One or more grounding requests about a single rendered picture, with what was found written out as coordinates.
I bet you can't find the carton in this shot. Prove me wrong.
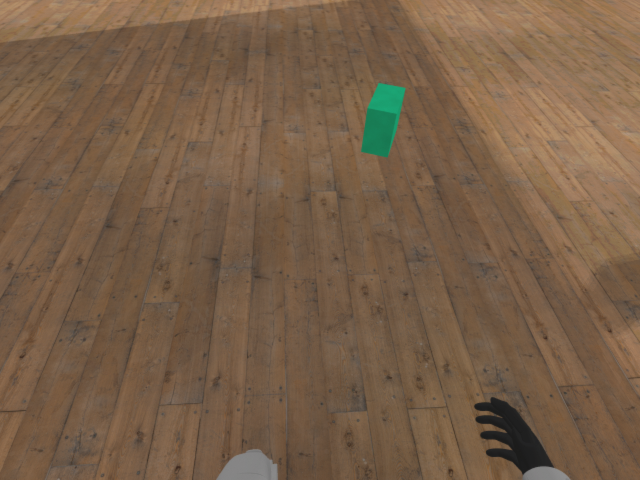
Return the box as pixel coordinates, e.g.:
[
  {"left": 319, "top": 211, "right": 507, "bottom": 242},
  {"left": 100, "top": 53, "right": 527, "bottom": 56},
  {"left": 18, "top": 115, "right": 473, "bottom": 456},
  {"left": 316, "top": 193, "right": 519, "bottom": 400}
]
[{"left": 361, "top": 83, "right": 406, "bottom": 158}]

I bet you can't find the left robot thigh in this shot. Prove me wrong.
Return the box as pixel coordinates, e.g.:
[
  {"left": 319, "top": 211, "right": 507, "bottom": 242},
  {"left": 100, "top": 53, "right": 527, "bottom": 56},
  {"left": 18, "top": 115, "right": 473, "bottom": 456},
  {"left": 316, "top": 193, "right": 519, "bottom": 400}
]
[{"left": 216, "top": 452, "right": 278, "bottom": 480}]

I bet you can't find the right robot hand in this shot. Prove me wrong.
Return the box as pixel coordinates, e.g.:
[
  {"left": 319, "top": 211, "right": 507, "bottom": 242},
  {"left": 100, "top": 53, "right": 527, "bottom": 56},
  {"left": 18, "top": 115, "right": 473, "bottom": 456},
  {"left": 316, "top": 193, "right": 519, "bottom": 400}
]
[{"left": 474, "top": 397, "right": 554, "bottom": 475}]

